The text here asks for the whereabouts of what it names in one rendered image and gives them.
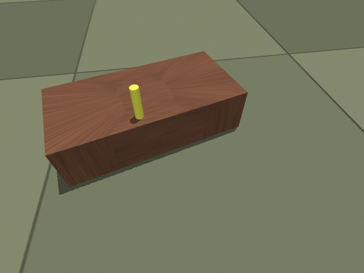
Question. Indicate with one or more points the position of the can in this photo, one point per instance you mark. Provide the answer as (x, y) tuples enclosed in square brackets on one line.
[(136, 100)]

